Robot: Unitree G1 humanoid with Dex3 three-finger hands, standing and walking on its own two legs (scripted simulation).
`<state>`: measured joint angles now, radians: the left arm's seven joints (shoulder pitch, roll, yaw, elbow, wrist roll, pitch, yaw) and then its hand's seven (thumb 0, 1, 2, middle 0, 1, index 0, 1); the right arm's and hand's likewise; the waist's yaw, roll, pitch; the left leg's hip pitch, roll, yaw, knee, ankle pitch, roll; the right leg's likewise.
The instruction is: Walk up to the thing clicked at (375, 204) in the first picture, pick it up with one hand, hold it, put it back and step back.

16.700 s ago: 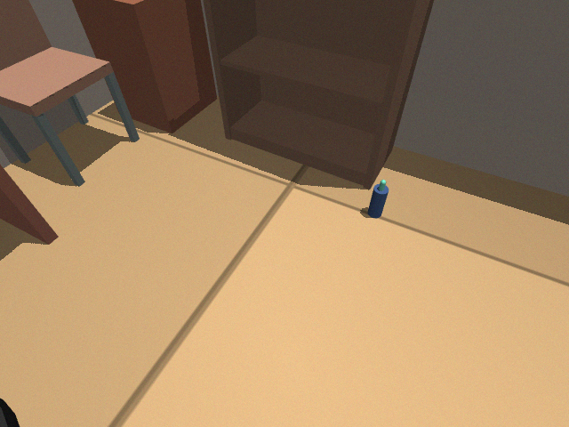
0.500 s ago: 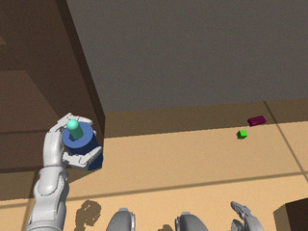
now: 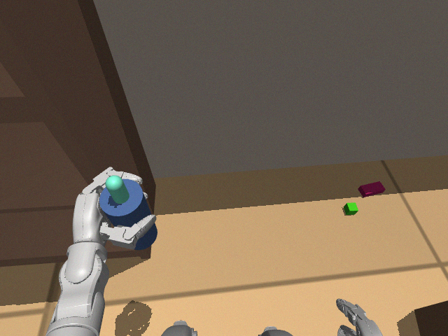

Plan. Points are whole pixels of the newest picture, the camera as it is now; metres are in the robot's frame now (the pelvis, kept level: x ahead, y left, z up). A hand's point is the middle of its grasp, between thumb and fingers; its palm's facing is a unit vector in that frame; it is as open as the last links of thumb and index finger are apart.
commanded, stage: lift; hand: left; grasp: from the side
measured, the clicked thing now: (129, 211) +0.34 +0.17 +0.03
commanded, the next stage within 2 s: hold in 0.12 s
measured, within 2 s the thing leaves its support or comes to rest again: neither
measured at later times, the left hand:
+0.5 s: hand (129, 204) +0.34 +0.16 +0.06, palm faces +0.09 -1.00 -0.01, open 9.2 cm
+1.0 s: hand (130, 201) +0.33 +0.16 +0.07, palm faces +0.09 -1.00 -0.01, open 9.2 cm
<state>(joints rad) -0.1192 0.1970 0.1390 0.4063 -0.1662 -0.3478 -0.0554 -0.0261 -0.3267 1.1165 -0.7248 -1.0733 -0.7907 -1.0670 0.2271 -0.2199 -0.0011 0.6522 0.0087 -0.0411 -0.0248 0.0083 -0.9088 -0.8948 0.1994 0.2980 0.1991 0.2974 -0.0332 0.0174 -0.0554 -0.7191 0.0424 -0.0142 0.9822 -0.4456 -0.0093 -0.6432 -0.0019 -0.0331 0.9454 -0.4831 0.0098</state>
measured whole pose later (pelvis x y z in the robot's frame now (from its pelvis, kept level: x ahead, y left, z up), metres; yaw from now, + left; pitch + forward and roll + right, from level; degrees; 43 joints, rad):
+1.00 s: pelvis +0.01 +0.00 +0.02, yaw +0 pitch +6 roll -1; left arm -0.11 0.17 0.12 0.42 -0.16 -0.34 -0.05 -0.03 -0.32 1.12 -0.72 -1.08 -0.79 -1.07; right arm 0.22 -0.22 -0.01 0.66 0.01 -0.01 -0.01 0.01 -0.91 -0.90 0.20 0.30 0.20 0.30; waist -0.03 0.02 -0.02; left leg -0.54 0.04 0.00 0.83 -0.39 -0.01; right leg -0.47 -0.01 -0.03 0.80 -0.43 0.01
